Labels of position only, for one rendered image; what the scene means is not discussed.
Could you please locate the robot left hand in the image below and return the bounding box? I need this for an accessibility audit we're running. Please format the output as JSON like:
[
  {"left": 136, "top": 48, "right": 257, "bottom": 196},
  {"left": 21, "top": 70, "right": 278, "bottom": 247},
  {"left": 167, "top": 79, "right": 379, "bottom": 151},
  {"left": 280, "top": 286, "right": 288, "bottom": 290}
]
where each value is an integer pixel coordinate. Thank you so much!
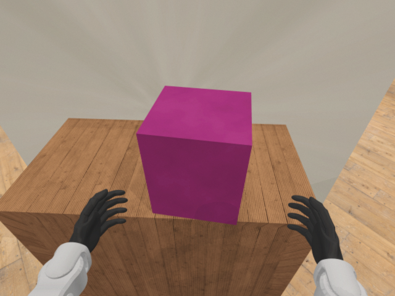
[{"left": 69, "top": 189, "right": 128, "bottom": 253}]

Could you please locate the carton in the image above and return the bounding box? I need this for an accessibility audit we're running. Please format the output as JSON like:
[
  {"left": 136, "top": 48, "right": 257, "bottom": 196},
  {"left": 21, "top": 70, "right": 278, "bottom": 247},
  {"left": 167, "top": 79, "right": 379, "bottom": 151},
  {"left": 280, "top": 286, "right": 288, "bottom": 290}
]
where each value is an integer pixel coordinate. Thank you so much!
[{"left": 136, "top": 86, "right": 252, "bottom": 225}]

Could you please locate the pedestal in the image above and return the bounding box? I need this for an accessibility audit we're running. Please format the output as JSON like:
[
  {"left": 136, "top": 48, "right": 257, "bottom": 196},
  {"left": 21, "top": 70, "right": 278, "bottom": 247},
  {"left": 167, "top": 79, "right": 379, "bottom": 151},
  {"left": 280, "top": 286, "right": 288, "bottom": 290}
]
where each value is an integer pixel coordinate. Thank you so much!
[{"left": 0, "top": 118, "right": 316, "bottom": 296}]

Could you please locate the robot left forearm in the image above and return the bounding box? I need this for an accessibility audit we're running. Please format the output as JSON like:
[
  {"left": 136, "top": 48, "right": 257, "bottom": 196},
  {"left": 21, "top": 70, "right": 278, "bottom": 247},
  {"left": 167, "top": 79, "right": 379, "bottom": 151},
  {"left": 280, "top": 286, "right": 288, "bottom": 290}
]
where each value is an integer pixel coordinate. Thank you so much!
[{"left": 28, "top": 242, "right": 92, "bottom": 296}]

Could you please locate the robot right hand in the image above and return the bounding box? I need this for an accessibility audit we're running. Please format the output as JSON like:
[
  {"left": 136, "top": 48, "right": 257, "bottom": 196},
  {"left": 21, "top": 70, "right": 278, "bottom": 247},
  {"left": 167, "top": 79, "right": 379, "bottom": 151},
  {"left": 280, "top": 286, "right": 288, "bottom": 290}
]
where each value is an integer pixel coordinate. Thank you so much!
[{"left": 287, "top": 195, "right": 343, "bottom": 264}]

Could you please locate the robot right forearm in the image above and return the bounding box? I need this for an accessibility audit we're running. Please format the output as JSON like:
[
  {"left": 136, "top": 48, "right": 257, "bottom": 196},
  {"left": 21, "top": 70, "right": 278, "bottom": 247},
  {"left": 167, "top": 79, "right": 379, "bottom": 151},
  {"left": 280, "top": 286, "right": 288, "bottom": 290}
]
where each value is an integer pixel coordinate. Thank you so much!
[{"left": 314, "top": 258, "right": 368, "bottom": 296}]

